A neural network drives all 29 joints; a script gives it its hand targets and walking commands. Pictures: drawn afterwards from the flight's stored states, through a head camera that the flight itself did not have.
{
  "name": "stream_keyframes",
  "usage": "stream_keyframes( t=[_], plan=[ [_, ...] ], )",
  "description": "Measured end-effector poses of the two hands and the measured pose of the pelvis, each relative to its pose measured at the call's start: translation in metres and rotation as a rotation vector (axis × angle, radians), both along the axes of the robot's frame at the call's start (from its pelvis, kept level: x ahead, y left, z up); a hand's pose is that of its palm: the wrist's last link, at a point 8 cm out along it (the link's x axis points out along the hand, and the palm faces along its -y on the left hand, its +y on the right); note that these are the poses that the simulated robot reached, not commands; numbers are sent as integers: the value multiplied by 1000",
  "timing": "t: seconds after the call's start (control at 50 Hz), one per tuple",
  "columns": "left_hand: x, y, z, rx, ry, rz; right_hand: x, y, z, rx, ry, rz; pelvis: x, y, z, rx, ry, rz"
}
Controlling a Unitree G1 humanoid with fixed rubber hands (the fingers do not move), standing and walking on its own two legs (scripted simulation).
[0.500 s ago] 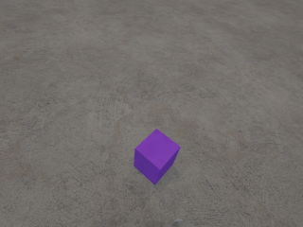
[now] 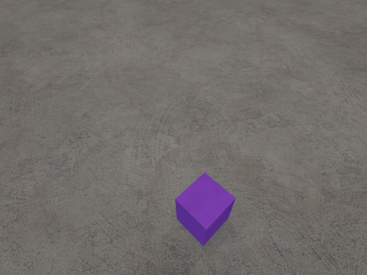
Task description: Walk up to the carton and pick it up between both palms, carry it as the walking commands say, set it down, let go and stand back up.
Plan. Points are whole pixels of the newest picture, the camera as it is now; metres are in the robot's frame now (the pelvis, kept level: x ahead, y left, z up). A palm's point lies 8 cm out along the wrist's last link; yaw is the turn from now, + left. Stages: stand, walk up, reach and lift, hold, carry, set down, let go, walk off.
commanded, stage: walk up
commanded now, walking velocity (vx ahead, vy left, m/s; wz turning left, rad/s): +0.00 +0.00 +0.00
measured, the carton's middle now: (203, 209) +0.55 -0.08 -0.65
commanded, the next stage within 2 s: none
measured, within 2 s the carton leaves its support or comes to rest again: neither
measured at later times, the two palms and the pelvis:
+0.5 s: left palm out of the picture +0.02 +0.25 -0.15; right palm out of the picture +0.02 -0.19 -0.14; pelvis +0.03 +0.03 +0.00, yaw +0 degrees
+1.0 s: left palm out of the picture +0.01 +0.22 -0.15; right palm out of the picture +0.04 -0.20 -0.15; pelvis +0.05 +0.01 +0.00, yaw +0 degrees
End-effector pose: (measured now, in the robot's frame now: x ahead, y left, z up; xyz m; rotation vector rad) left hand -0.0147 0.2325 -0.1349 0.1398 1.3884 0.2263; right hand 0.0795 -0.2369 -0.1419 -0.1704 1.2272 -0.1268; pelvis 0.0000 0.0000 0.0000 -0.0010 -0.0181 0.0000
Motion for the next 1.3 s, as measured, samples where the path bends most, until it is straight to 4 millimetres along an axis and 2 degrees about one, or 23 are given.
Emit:
stream_keyframes(
  t=[0.06,0.12,0.24,0.4,0.56,0.8,1.0,1.06,1.12,1.18,1.24,1.28,1.3],
  plan=[
    [9,6,-15,-31,-2,22,4,11,3,-31,-12,5,8,10,-6,-23,-10,4],
    [18,8,-21,-59,-5,21,1,21,10,-37,-8,-5,14,16,-3,-10,-11,3],
    [29,11,-21,-80,1,-13,-14,35,10,-29,31,-44,24,26,0,0,-6,-3],
    [30,19,-16,-56,39,-30,-45,48,1,4,121,-81,31,32,1,3,-3,-3],
    [31,13,-14,-51,56,-28,-57,48,-2,16,164,-93,36,28,0,5,0,-2],
    [33,-9,-15,-72,52,-14,-44,38,-2,13,149,-82,43,18,1,4,3,2],
    [27,-16,-14,-68,67,-4,-41,32,-3,17,152,-81,45,12,1,4,3,4],
    [27,-12,-16,-60,80,-5,-37,20,-6,-8,124,-126,42,10,-4,8,13,-33],
    [40,-2,-21,-32,78,-57,-37,-3,-8,-60,72,-181,36,6,-12,24,24,-88],
    [67,1,-20,5,48,-137,-45,-24,-9,-91,40,-226,31,-4,-16,28,25,-132],
    [102,-6,-14,29,-22,-197,-56,-42,-12,-92,32,-253,27,-17,-17,29,18,-171],
    [121,-12,-10,58,-75,-228,-63,-55,-20,-78,47,-249,27,-27,-22,38,18,-193],
    [124,-12,-11,84,-93,-238,-65,-62,-27,-71,59,-232,28,-33,-28,53,24,-203]
  ],
)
